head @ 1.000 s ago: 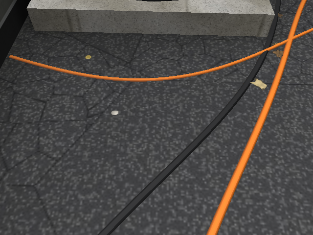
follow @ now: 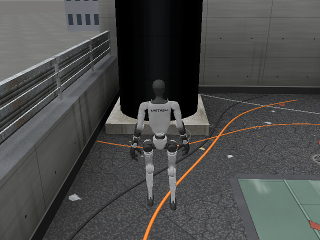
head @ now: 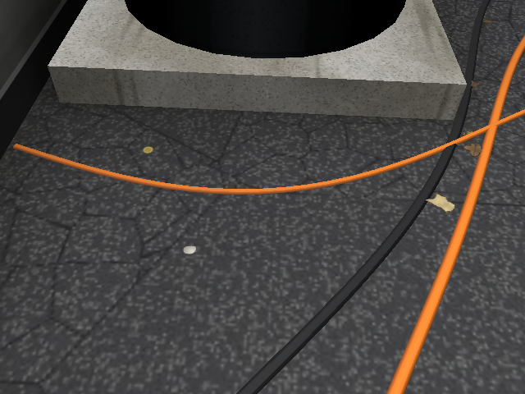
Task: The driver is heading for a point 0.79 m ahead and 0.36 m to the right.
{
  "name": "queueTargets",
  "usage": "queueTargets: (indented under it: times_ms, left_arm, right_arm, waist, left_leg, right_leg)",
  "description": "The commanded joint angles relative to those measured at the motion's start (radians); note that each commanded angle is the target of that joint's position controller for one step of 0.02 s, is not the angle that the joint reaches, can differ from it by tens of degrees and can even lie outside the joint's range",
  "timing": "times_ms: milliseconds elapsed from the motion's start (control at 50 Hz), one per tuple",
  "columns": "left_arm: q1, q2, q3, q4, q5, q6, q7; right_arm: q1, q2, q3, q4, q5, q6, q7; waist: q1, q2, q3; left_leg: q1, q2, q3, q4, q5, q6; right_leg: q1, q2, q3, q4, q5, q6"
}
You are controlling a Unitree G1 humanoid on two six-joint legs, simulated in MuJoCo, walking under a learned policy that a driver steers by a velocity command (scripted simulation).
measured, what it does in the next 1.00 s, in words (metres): walks ahead, turning right: right foot, then left foot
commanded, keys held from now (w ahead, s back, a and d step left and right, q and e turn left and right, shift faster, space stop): w+e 1.00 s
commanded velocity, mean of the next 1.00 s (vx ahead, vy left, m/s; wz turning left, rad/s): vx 0.46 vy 0.00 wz -0.47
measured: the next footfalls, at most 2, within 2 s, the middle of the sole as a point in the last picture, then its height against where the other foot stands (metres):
right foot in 0.48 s outside the picture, level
left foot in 0.96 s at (292, 335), level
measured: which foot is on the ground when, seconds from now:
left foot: down 0.00-0.46, up 0.48-0.94, down 0.96-1.00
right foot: down 0.00-0.02, up 0.04-0.46, down 0.48-0.98, up 1.00-1.00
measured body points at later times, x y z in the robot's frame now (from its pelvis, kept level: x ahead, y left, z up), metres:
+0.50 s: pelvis +0.22 -0.04 -0.02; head +0.25 -0.04 +0.43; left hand +0.49 +0.13 -0.11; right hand +0.10 -0.28 -0.16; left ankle +0.00 +0.10 -0.69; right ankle +0.32 -0.13 -0.73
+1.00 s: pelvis +0.51 -0.09 +0.00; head +0.53 -0.11 +0.44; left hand +0.66 +0.15 -0.13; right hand +0.59 -0.42 -0.08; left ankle +0.66 -0.05 -0.73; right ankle +0.33 -0.13 -0.71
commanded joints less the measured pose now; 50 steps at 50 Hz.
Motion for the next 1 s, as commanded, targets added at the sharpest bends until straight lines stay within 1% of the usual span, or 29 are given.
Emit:
queueTargets:
  times_ms: [20,40,60,80,100,120,160,200,260,340,400,440,460,480,500,520,540,560,580,600,640,700,780,860,920,940,960,980,1000]
  left_arm:
    - [-0.21,0.109,0.011,-0.129,-0.008,-0.026,-0.01]
    - [-0.205,0.06,0.0,-0.167,-0.002,-0.044,-0.007]
    - [-0.197,0.095,0.012,-0.157,-0.017,-0.055,-0.006]
    - [-0.155,0.093,0.014,-0.14,-0.034,-0.056,-0.013]
    - [-0.136,0.08,0.014,-0.129,-0.035,-0.054,-0.018]
    - [-0.152,0.079,0.02,-0.129,-0.029,-0.051,-0.02]
    - [-0.16,0.065,0.027,-0.13,-0.018,-0.033,-0.032]
    - [-0.197,0.03,0.02,-0.152,-0.012,-0.015,-0.045]
    - [-0.338,0.003,0.001,-0.232,-0.006,-0.012,-0.05]
    - [-0.465,0.006,-0.013,-0.308,-0.001,-0.011,-0.075]
    - [-0.462,0.044,0.002,-0.341,-0.001,-0.01,-0.094]
    - [-0.317,0.106,0.035,-0.32,-0.003,-0.003,-0.102]
    - [-0.164,0.162,0.065,-0.283,-0.003,0.002,-0.097]
    - [-0.019,0.226,0.097,-0.251,-0.002,0.016,-0.075]
    - [-0.034,0.297,0.1,-0.262,0.005,0.015,-0.062]
    - [0.001,0.237,0.082,-0.265,0.019,0.004,-0.058]
    - [-0.053,0.189,0.07,-0.264,0.023,-0.013,-0.057]
    - [-0.142,0.155,0.058,-0.283,0.016,-0.027,-0.062]
    - [-0.213,0.131,0.049,-0.303,0.018,-0.034,-0.067]
    - [-0.246,0.121,0.044,-0.318,0.027,-0.038,-0.066]
    - [-0.241,0.131,0.042,-0.32,0.019,-0.038,-0.058]
    - [-0.173,0.178,0.054,-0.314,0.02,-0.038,-0.032]
    - [-0.082,0.19,0.057,-0.301,0.009,-0.023,-0.016]
    - [-0.021,0.181,0.055,-0.286,0.0,-0.011,-0.011]
    - [-0.019,0.189,0.058,-0.295,0.008,0.002,-0.002]
    - [-0.035,0.183,0.056,-0.304,0.009,0.006,-0.001]
    - [-0.05,0.151,0.044,-0.317,0.013,0.004,-0.004]
    - [-0.054,0.093,0.022,-0.341,0.029,-0.002,-0.009]
    - [0.089,0.047,0.007,-0.37,-0.004,-0.013,-0.012]
  right_arm:
    - [0.241,-0.169,-0.052,0.042,-0.001,-0.031,0.001]
    - [0.374,-0.282,-0.082,0.068,-0.004,-0.035,0.005]
    - [0.339,-0.182,-0.049,0.056,-0.028,-0.046,0.005]
    - [0.278,-0.119,-0.03,0.032,-0.031,-0.055,0.003]
    - [0.224,-0.103,-0.023,0.011,-0.029,-0.058,0.006]
    - [0.194,-0.086,-0.015,0.003,-0.025,-0.056,0.01]
    - [0.193,-0.05,0.0,-0.004,-0.036,-0.045,0.006]
    - [0.207,-0.076,-0.001,-0.007,-0.044,-0.04,-0.008]
    - [0.175,-0.118,-0.002,-0.03,-0.051,-0.035,-0.026]
    - [0.242,-0.148,-0.009,-0.028,-0.034,-0.028,-0.036]
    - [0.231,-0.178,-0.018,-0.045,-0.028,-0.015,-0.04]
    - [0.193,-0.21,-0.029,-0.074,-0.034,0.003,-0.049]
    - [0.162,-0.218,-0.031,-0.095,-0.033,0.008,-0.048]
    - [0.152,-0.212,-0.028,-0.119,-0.036,0.0,-0.043]
    - [0.265,-0.037,0.018,-0.164,-0.051,-0.03,-0.013]
    - [0.15,-0.107,0.005,-0.202,-0.011,-0.082,0.005]
    - [0.044,-0.165,-0.014,-0.248,0.025,-0.104,0.008]
    - [0.031,-0.169,-0.017,-0.254,0.019,-0.11,0.0]
    - [0.049,-0.171,-0.027,-0.241,0.001,-0.102,-0.011]
    - [0.086,-0.172,-0.034,-0.24,-0.01,-0.084,-0.014]
    - [0.087,-0.153,-0.04,-0.263,-0.03,-0.054,-0.018]
    - [-0.047,-0.136,-0.037,-0.326,-0.053,-0.036,-0.03]
    - [-0.212,-0.103,-0.023,-0.383,-0.042,-0.045,-0.023]
    - [-0.294,-0.132,-0.025,-0.427,-0.025,-0.06,0.0]
    - [-0.274,-0.168,-0.036,-0.437,-0.019,-0.079,0.015]
    - [-0.208,-0.181,-0.043,-0.422,-0.019,-0.085,0.014]
    - [-0.092,-0.215,-0.059,-0.398,-0.029,-0.09,0.007]
    - [0.081,-0.277,-0.075,-0.383,-0.044,-0.09,-0.003]
    - [0.167,-0.336,-0.092,-0.348,-0.052,-0.071,0.0]
  waist:
    - [-0.168,0.078,0.098]
    - [-0.189,0.327,0.017]
    - [-0.153,0.203,0.025]
    - [-0.104,0.129,0.064]
    - [-0.069,0.098,0.068]
    - [-0.056,0.085,0.095]
    - [-0.044,0.117,0.078]
    - [-0.041,0.097,0.093]
    - [-0.05,0.078,0.15]
    - [-0.075,0.079,0.165]
    - [-0.021,0.113,0.112]
    - [0.075,0.162,0.003]
    - [0.155,0.153,-0.079]
    - [0.218,0.08,-0.146]
    - [0.072,-0.195,-0.252]
    - [0.133,-0.119,-0.332]
    - [0.121,-0.082,-0.162]
    - [0.058,0.022,-0.072]
    - [0.01,0.066,-0.029]
    - [-0.029,0.056,-0.023]
    - [-0.055,0.035,-0.006]
    - [-0.022,0.001,0.027]
    - [0.05,-0.038,0.028]
    - [0.079,-0.058,0.009]
    - [0.049,-0.09,-0.007]
    - [0.011,-0.108,-0.026]
    - [-0.048,-0.099,-0.103]
    - [-0.117,0.003,-0.255]
    - [-0.05,0.354,-0.366]
  left_leg:
    - [0.319,0.127,-0.238,-0.25,-0.011,0.076]
    - [0.509,0.347,-0.609,-0.38,0.049,0.185]
    - [0.496,0.415,-0.679,-0.38,0.16,0.207]
    - [0.471,0.397,-0.553,-0.36,0.242,0.168]
    - [0.448,0.359,-0.433,-0.364,0.284,0.124]
    - [0.423,0.325,-0.322,-0.372,0.385,0.083]
    - [0.363,0.256,-0.162,-0.39,0.484,0.03]
    - [0.311,0.246,-0.092,-0.428,0.527,0.04]
    - [0.211,0.226,0.001,-0.489,0.532,0.038]
    - [0.243,0.25,0.087,-0.485,0.615,0.03]
    - [0.337,0.277,0.142,-0.346,1.027,0.013]
    - [0.352,0.292,0.158,-0.108,1.295,0.002]
    - [0.277,0.273,0.159,0.092,1.26,-0.011]
    - [0.05,0.218,0.154,0.382,0.96,-0.045]
    - [-0.379,0.001,0.071,0.793,-0.13,-0.095]
    - [-0.486,-0.022,-0.159,0.913,-0.18,-0.064]
    - [-0.571,0.034,-0.166,0.87,-0.076,-0.034]
    - [-0.523,0.082,-0.16,0.771,0.015,-0.027]
    - [-0.448,0.111,-0.153,0.691,0.053,-0.039]
    - [-0.369,0.138,-0.164,0.643,0.074,-0.052]
    - [-0.314,0.152,-0.143,0.541,0.087,-0.089]
    - [-0.341,0.132,-0.109,0.342,0.243,-0.139]
    - [-0.297,0.066,-0.103,0.021,0.471,-0.142]
    - [-0.283,0.034,-0.127,-0.099,0.458,-0.128]
    - [-0.22,0.016,-0.133,-0.152,0.324,-0.097]
    - [-0.13,0.011,-0.117,-0.185,0.311,-0.075]
    - [0.058,0.046,-0.132,-0.196,0.32,-0.033]
    - [0.338,0.223,-0.294,-0.165,0.279,0.038]
    - [0.647,0.439,-0.763,-0.251,0.073,0.198]
  right_leg:
    - [-0.414,-0.041,0.074,0.07,0.196,-0.078]
    - [-0.603,0.077,-0.031,0.424,0.045,-0.016]
    - [-0.692,0.068,0.116,0.633,-0.117,-0.03]
    - [-0.727,0.029,0.173,0.705,-0.051,-0.061]
    - [-0.73,-0.006,0.173,0.697,0.043,-0.081]
    - [-0.734,-0.028,0.165,0.644,0.12,-0.091]
    - [-0.656,-0.052,0.112,0.581,0.21,-0.086]
    - [-0.646,-0.055,0.075,0.538,0.268,-0.059]
    - [-0.614,-0.053,0.017,0.318,0.378,-0.037]
    - [-0.552,-0.036,-0.076,0.147,0.428,-0.061]
    - [-0.45,0.023,-0.132,0.099,0.362,-0.117]
    - [-0.262,0.083,-0.158,0.114,0.287,-0.163]
    - [-0.049,0.108,-0.139,0.054,0.318,-0.198]
    - [0.225,0.029,0.032,-0.003,0.262,-0.241]
    - [0.533,-0.265,0.621,-0.083,0.104,-0.436]
    - [0.542,-0.314,0.852,-0.27,-0.002,-0.458]
    - [0.418,-0.28,0.701,-0.311,0.047,-0.393]
    - [0.243,-0.232,0.564,-0.325,0.163,-0.354]
    - [0.099,-0.186,0.463,-0.336,0.268,-0.323]
    - [0.003,-0.153,0.396,-0.349,0.33,-0.31]
    - [-0.111,-0.123,0.332,-0.369,0.392,-0.306]
    - [-0.195,-0.081,0.265,-0.381,0.422,-0.296]
    - [-0.179,-0.036,0.245,-0.341,0.343,-0.23]
    - [-0.061,-0.075,0.338,-0.253,0.31,-0.215]
    - [0.02,-0.11,0.426,-0.156,0.356,-0.202]
    - [0.016,-0.097,0.432,-0.111,0.398,-0.188]
    - [-0.028,-0.047,0.396,0.015,0.45,-0.157]
    - [-0.164,0.019,0.3,0.297,0.33,-0.115]
    - [-0.533,0.153,0.172,0.597,-0.16,-0.05]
